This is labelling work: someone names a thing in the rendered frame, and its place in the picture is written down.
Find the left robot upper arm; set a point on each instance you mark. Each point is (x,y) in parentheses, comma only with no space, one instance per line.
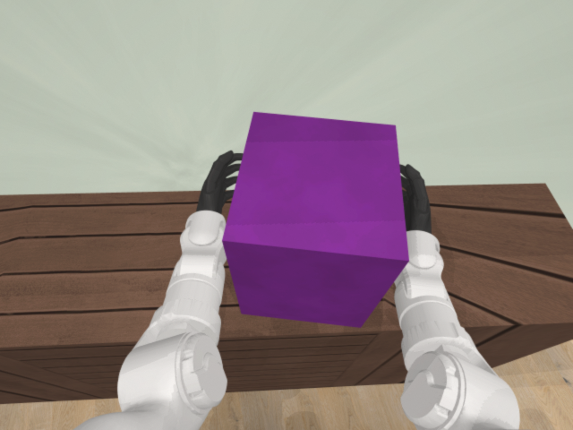
(169,384)

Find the pedestal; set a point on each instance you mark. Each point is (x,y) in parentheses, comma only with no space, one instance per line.
(82,274)

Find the carton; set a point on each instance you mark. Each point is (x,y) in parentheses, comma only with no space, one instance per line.
(316,230)

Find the robot left hand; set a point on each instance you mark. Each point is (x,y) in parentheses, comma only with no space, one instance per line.
(213,193)

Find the right robot forearm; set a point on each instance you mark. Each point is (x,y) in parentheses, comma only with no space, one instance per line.
(426,315)

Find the right robot upper arm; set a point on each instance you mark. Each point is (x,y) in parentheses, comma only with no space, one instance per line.
(445,392)

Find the robot right hand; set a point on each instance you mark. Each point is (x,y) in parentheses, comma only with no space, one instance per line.
(416,203)

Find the left robot forearm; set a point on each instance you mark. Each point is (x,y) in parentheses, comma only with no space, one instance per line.
(194,293)

